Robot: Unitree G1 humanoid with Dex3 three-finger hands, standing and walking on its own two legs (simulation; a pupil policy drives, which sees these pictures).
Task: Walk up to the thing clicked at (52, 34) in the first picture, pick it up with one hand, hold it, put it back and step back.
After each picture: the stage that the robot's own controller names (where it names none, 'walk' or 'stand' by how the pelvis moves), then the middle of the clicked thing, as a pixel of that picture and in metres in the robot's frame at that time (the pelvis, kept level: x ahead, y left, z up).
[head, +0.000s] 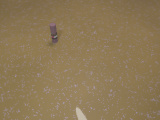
stand; (53, 33) +1.45 +0.34 -0.65
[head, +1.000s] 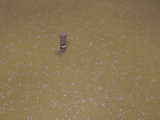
walk; (63, 42) +1.35 +0.15 -0.64
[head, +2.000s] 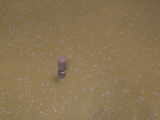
walk; (61, 68) +0.88 +0.12 -0.64
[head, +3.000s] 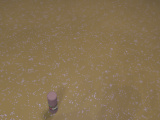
walk; (52, 103) +0.55 +0.18 -0.64
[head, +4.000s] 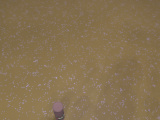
stand; (59, 112) +0.42 +0.14 -0.64
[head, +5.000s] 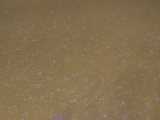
stand; out of the picture +0.40 +0.16 -0.66
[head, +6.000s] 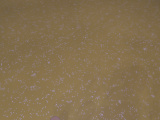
stand; out of the picture +0.38 +0.18 -0.66
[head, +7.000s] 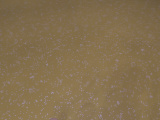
stand; out of the picture +0.38 +0.19 -0.66
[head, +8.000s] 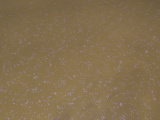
stand; out of the picture +0.38 +0.17 -0.66
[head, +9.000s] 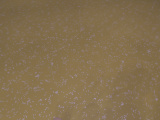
stand; out of the picture +0.38 +0.17 -0.66
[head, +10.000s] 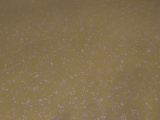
go down; out of the picture +0.38 +0.17 -0.66
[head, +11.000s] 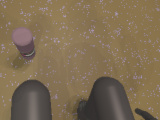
go down; (25, 46) +0.47 +0.19 -0.29
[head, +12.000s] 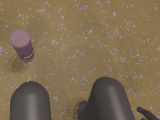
approach; (24, 48) +0.47 +0.20 -0.28
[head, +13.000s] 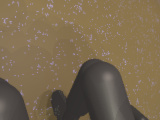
close in; out of the picture +0.46 +0.25 -0.18
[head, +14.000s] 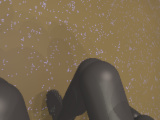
close; out of the picture +0.46 +0.27 -0.17
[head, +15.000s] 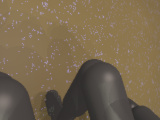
lift; out of the picture +0.41 +0.26 -0.17
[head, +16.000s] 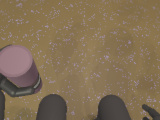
lift; (26, 75) +0.33 +0.19 +0.00
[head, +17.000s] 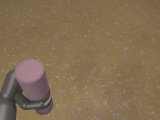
hold; (38, 91) +0.29 +0.15 +0.04
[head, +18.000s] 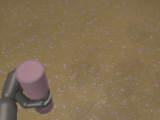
hold; (38, 91) +0.30 +0.15 +0.02
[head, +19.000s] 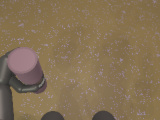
crouch; (32, 75) +0.35 +0.16 -0.03
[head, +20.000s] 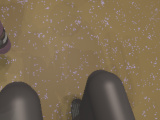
lower; out of the picture +0.47 +0.22 -0.08
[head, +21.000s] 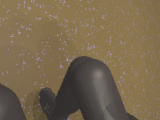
lower; out of the picture +0.44 +0.27 -0.18
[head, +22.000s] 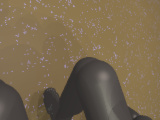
lower; out of the picture +0.43 +0.27 -0.17
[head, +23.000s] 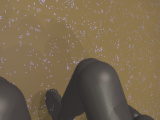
lower; out of the picture +0.42 +0.27 -0.17
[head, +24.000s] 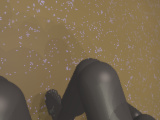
lower; out of the picture +0.42 +0.28 -0.17
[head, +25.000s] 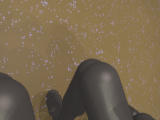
open; out of the picture +0.42 +0.26 -0.17
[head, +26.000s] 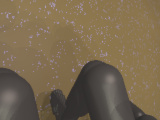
stand; out of the picture +0.41 +0.26 -0.17
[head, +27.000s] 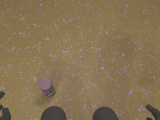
walk; (47, 88) +0.40 +0.18 -0.46
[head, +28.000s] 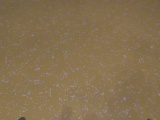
stand; out of the picture +0.37 +0.16 -0.60
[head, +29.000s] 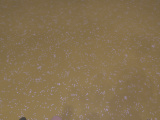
stand; out of the picture +0.37 +0.16 -0.60
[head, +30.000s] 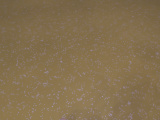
stand; out of the picture +0.39 +0.14 -0.65
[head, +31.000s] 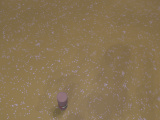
walk; (62, 101) +0.42 +0.09 -0.64
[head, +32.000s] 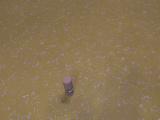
walk; (68, 86) +0.60 +0.15 -0.63
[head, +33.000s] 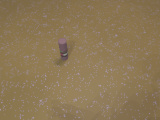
walk; (63, 49) +0.93 +0.19 -0.62
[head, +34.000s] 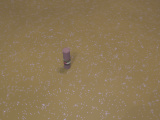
stand; (66, 58) +1.02 +0.16 -0.65
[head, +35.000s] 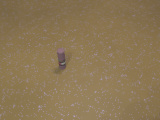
stand; (61, 59) +1.01 +0.20 -0.66
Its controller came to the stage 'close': yes
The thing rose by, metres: 0.67
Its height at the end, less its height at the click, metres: +0.00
